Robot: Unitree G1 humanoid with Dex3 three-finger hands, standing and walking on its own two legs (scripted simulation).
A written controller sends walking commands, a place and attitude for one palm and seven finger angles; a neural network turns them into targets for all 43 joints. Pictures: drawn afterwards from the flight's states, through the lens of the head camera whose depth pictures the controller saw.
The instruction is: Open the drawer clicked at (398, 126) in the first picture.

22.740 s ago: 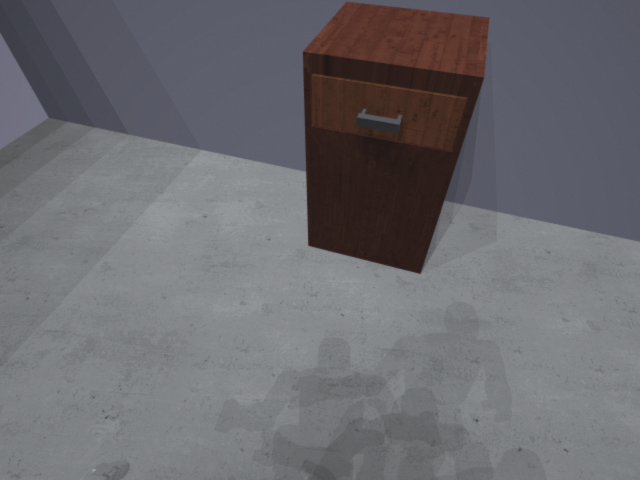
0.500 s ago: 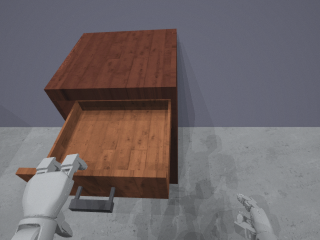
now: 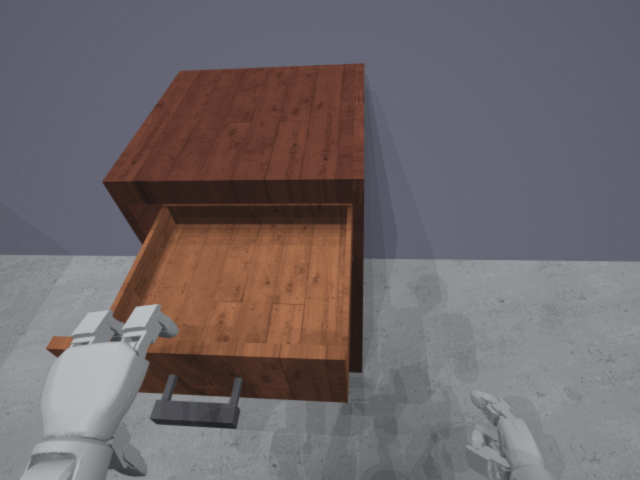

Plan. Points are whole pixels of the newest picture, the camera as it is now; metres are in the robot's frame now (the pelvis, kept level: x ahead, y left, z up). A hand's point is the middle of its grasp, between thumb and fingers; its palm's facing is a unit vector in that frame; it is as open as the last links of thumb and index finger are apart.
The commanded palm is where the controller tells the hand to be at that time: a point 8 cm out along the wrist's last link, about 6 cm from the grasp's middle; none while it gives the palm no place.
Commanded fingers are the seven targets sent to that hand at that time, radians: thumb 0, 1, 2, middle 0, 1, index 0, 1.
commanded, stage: draw the hand back to the body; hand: left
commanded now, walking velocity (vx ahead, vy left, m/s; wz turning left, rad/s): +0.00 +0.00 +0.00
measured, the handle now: (200, 398) +0.23 +0.23 -0.09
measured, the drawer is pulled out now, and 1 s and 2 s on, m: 0.30 0.30 0.30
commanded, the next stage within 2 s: step back with the hand held close in 1.34 s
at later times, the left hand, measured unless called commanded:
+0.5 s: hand (128, 369) +0.19 +0.23 +0.11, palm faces +0.33 -0.79 -0.51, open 13.6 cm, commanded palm +0.14 +0.26 +0.16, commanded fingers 0.00 -0.19 0.44 -0.28 -1.00 -0.28 -1.00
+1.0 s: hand (88, 356) +0.18 +0.24 +0.16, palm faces +0.43 -0.81 -0.41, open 9.8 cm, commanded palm +0.12 +0.28 +0.19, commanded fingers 0.00 0.69 0.81 -0.22 -0.44 -0.22 -0.44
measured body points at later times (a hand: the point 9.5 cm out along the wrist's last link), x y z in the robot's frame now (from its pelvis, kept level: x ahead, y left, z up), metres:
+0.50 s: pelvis +0.01 +0.00 +0.01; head +0.01 -0.03 +0.46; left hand +0.16 +0.27 +0.14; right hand +0.22 -0.20 -0.07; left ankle -0.05 +0.10 -0.73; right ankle +0.01 -0.12 -0.73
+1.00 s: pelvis +0.01 -0.01 +0.02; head +0.00 -0.03 +0.47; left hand +0.15 +0.28 +0.19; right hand +0.22 -0.21 -0.06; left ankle -0.05 +0.10 -0.73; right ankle +0.01 -0.12 -0.73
